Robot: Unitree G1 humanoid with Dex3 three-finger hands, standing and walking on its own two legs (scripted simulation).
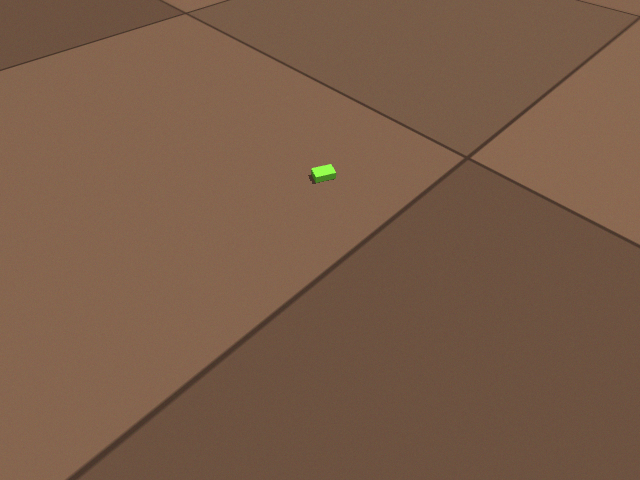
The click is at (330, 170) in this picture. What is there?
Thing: flat box
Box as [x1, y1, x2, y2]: [311, 164, 335, 182]
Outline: 331,164 311,168 311,174 315,182 335,178 335,171
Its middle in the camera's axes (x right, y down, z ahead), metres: +0.03 -0.29 +1.89
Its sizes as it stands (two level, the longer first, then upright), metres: 0.104 0.070 0.036
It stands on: the floor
